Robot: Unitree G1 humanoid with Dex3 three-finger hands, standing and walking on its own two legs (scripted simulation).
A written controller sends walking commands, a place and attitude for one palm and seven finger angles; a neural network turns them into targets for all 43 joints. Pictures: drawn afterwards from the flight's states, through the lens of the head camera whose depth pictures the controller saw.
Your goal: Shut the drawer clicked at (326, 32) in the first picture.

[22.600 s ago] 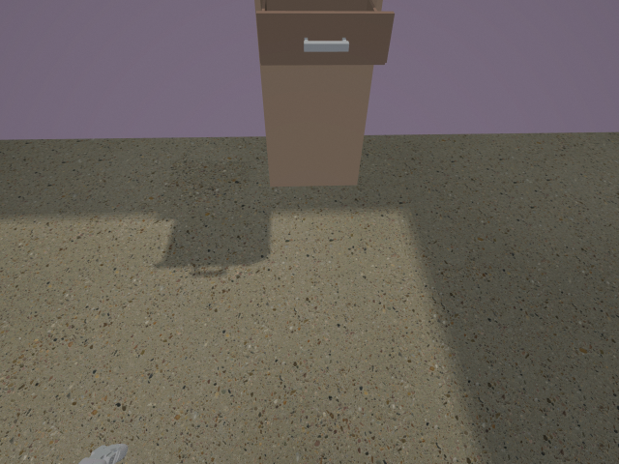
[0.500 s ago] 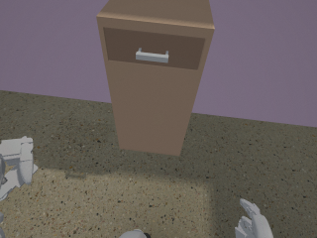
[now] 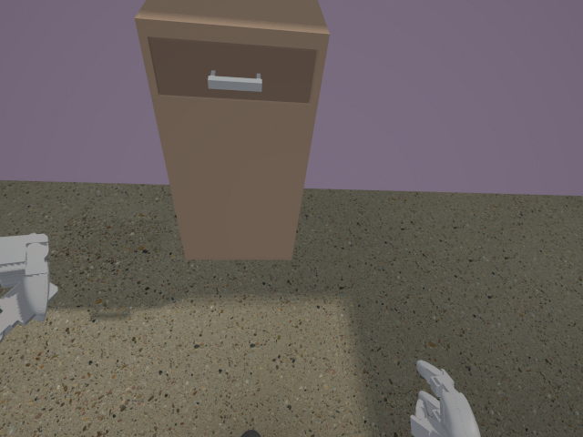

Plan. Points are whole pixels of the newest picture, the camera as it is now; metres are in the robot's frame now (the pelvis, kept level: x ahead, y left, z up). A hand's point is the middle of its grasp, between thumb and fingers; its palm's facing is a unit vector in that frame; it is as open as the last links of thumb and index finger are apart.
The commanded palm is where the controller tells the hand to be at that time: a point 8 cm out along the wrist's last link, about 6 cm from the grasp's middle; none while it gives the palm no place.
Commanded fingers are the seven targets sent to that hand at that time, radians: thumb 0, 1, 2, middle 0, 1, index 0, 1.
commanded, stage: stop stepping back and stand still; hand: left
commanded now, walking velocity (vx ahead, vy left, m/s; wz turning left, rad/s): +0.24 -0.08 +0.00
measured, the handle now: (235, 79) +0.89 +0.17 +0.05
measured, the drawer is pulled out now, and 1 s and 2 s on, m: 0.00 0.00 0.00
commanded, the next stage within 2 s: let the arm hang, fingers relaxed in 0.76 s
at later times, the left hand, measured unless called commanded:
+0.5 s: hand out of the picture +0.05 +0.26 +0.19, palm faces +0.42 -0.81 -0.41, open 3.3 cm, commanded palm -0.02 +0.30 +0.18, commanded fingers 0.00 0.90 0.90 -1.40 -1.60 -1.40 -1.60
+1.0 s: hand out of the picture +0.08 +0.26 -0.01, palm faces +0.25 -0.89 -0.37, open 3.1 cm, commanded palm none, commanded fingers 0.00 0.90 0.90 -1.08 -1.25 -1.08 -1.25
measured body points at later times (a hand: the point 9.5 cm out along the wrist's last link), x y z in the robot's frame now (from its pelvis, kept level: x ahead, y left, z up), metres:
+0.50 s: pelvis -0.14 +0.02 +0.00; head -0.16 +0.05 +0.45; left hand +0.02 +0.30 +0.21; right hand +0.00 -0.20 -0.08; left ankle -0.16 +0.15 -0.73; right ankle -0.10 -0.08 -0.66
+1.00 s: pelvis -0.13 +0.02 -0.01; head -0.11 +0.00 +0.44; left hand +0.06 +0.31 +0.02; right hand +0.06 -0.22 -0.11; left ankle -0.09 +0.14 -0.73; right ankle -0.13 -0.11 -0.68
